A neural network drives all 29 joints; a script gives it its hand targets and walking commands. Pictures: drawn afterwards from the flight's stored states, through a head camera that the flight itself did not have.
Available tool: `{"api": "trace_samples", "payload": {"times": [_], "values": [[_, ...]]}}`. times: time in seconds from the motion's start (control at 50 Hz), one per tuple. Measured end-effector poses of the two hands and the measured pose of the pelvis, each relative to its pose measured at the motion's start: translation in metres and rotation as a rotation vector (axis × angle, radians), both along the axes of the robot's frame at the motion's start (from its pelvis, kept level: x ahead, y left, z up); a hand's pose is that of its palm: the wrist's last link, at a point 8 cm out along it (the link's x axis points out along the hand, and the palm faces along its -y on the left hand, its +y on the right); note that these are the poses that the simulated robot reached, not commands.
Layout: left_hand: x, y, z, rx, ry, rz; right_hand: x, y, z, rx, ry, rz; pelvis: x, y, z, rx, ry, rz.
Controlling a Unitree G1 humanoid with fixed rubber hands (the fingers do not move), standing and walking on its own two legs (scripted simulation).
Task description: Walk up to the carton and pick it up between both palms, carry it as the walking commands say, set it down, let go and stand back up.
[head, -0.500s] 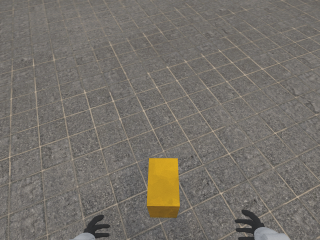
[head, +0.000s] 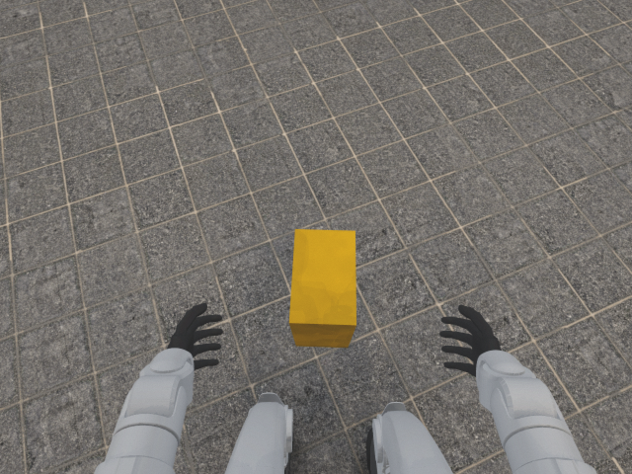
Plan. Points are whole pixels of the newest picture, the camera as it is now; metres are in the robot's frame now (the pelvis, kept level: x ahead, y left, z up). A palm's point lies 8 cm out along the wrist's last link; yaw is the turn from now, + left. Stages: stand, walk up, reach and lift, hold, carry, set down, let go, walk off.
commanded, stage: reach and lift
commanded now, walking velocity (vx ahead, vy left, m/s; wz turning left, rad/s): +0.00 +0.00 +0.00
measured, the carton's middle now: (323, 293) +0.50 +0.01 -0.55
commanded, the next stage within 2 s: none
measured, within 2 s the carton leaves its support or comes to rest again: neither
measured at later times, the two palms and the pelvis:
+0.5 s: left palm (215, 260) +0.43 +0.19 -0.13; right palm (433, 259) +0.42 -0.16 -0.13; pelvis -0.01 +0.01 -0.03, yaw -1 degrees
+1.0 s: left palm (228, 226) +0.51 +0.18 -0.16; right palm (416, 226) +0.50 -0.15 -0.16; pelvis +0.01 +0.01 -0.04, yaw -3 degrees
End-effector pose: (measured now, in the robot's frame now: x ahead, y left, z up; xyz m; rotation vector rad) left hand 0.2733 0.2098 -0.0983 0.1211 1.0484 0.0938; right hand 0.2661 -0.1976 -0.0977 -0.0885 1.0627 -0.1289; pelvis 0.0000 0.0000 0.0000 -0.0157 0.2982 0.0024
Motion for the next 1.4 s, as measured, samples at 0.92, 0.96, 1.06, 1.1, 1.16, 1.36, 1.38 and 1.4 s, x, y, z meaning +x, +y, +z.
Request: {"api": "trace_samples", "payload": {"times": [0.92, 0.96, 1.06, 1.1, 1.16, 1.36, 1.38, 1.4], "values": [[0.236, -0.028, -0.055, -0.020, -0.446, 0.017, 0.237, 0.047, -0.058, -0.004, -0.461, 0.004, 0.009, 0.010, -0.035, 0.007, 0.520, -0.047], [0.235, -0.028, -0.059, -0.024, -0.439, 0.020, 0.236, 0.048, -0.062, -0.004, -0.456, 0.004, 0.009, 0.010, -0.036, 0.009, 0.532, -0.049], [0.231, -0.028, -0.078, -0.033, -0.418, 0.033, 0.236, 0.049, -0.078, -0.001, -0.444, -0.001, 0.006, 0.008, -0.048, 0.012, 0.556, -0.050], [0.230, -0.029, -0.089, -0.035, -0.411, 0.037, 0.237, 0.049, -0.088, 0.002, -0.439, -0.003, 0.004, 0.007, -0.058, 0.012, 0.563, -0.049], [0.229, -0.030, -0.109, -0.035, -0.406, 0.038, 0.238, 0.049, -0.107, 0.004, -0.434, -0.006, 0.000, 0.005, -0.075, 0.011, 0.570, -0.048], [0.226, -0.026, -0.188, -0.020, -0.397, 0.037, 0.231, 0.053, -0.186, 0.005, -0.425, -0.012, -0.015, 0.005, -0.142, 0.007, 0.591, -0.043], [0.225, -0.025, -0.195, -0.019, -0.396, 0.038, 0.230, 0.053, -0.193, 0.005, -0.424, -0.012, -0.017, 0.005, -0.148, 0.007, 0.591, -0.042], [0.225, -0.025, -0.202, -0.018, -0.395, 0.038, 0.229, 0.053, -0.200, 0.006, -0.423, -0.012, -0.018, 0.005, -0.155, 0.006, 0.590, -0.042]]}}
